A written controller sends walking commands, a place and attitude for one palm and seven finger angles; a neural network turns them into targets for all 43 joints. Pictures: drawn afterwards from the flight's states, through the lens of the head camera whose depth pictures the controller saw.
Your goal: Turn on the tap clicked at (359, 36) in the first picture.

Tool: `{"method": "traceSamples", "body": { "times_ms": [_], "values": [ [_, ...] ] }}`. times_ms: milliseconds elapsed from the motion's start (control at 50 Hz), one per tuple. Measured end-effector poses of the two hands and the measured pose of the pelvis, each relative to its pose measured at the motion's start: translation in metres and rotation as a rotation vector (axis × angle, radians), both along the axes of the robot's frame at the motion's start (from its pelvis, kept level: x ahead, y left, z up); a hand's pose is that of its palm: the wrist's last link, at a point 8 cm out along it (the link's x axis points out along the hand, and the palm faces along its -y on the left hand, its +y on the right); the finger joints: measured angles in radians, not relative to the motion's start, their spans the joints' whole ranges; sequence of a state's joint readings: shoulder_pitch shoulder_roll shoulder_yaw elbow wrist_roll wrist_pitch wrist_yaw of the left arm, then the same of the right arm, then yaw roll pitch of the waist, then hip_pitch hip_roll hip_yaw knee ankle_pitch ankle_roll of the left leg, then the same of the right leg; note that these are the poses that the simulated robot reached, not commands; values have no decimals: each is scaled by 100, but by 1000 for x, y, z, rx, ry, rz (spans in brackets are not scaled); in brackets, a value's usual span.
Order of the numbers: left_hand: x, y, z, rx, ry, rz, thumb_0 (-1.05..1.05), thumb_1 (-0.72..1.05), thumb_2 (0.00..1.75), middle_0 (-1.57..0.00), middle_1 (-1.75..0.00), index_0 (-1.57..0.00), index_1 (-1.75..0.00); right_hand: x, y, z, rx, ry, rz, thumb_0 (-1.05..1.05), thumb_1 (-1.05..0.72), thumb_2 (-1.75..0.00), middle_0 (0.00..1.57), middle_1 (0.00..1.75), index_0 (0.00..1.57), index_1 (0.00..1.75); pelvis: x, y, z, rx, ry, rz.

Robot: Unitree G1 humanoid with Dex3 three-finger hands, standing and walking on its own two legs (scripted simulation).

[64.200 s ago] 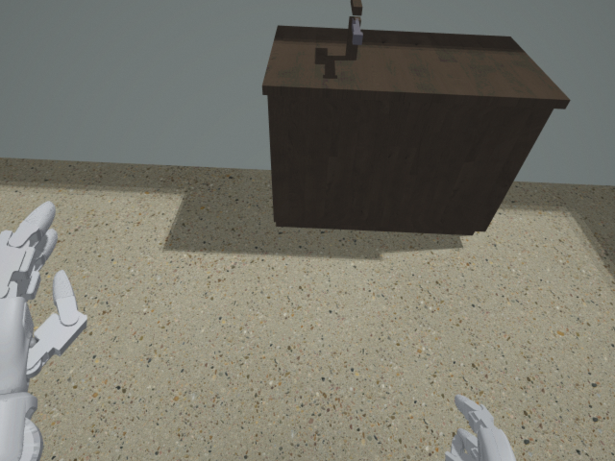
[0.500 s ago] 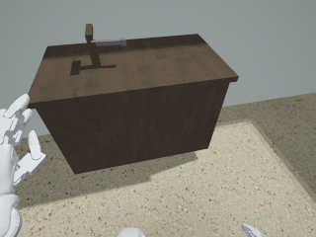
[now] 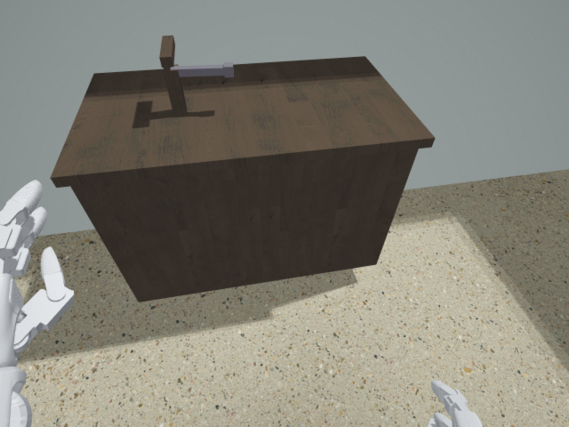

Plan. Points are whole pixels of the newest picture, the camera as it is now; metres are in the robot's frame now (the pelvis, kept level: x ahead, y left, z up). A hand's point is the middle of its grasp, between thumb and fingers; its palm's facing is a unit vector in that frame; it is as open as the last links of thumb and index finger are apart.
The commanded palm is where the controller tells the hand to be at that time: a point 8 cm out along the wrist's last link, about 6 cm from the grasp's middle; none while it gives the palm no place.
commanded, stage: stop stepping back and stand still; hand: left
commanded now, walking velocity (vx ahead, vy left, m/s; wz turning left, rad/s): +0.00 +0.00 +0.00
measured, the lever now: (228, 69) +0.92 +0.21 +0.08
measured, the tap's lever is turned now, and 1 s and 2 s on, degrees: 85 85 85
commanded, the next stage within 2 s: stand and check the lever's angle in 0.84 s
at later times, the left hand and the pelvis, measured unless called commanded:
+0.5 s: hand (60, 261) +0.24 +0.27 +0.17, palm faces +0.39 -0.86 -0.33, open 7.4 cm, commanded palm +0.20 +0.30 +0.19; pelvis +0.03 +0.03 +0.01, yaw -1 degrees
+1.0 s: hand (56, 260) +0.24 +0.27 +0.17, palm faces +0.38 -0.86 -0.33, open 7.4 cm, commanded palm +0.20 +0.31 +0.19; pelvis +0.03 +0.04 +0.01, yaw -2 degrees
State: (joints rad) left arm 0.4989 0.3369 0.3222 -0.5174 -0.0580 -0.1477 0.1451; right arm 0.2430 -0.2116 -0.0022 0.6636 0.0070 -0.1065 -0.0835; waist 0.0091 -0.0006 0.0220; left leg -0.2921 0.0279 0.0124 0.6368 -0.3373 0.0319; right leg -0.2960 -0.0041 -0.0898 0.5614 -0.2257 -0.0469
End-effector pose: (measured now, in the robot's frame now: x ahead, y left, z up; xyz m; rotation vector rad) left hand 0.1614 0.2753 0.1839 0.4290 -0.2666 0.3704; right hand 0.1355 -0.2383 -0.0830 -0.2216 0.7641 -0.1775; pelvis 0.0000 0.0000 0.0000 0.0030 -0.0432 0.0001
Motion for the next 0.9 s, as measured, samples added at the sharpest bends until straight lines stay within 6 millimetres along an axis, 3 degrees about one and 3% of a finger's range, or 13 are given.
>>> {"method": "traceSamples", "body": {
  "times_ms": [200, 360, 540, 900],
  "values": [
    [23, 13, -2, -17, 12, 23, 1, 89, 90, -21, -30, -21, -30, 39, 14, 19, 15, -103, 15, 1, -90, -90, 20, 30, 20, 30, 13, 8, 5, -14, 1, -11],
    [36, 18, -4, -36, 34, -16, 1, 89, 90, -21, -30, -21, -30, 55, 26, 29, 12, -112, 19, 1, -90, -90, 20, 30, 20, 30, 24, 19, 9, -13, 1, -21],
    [43, 33, -5, -46, 37, 4, 2, 89, 90, -21, -30, -21, -30, 59, 38, 29, 10, -84, 25, 1, -90, -90, 20, 30, 20, 30, 30, 29, 11, -16, 6, -26],
    [44, 39, -3, -41, 32, -10, 2, 89, 90, -21, -30, -21, -30, 48, 46, 25, 17, -59, 6, 1, -90, -90, 20, 30, 20, 30, 29, 38, 13, -14, 8, -34]
  ]
}}
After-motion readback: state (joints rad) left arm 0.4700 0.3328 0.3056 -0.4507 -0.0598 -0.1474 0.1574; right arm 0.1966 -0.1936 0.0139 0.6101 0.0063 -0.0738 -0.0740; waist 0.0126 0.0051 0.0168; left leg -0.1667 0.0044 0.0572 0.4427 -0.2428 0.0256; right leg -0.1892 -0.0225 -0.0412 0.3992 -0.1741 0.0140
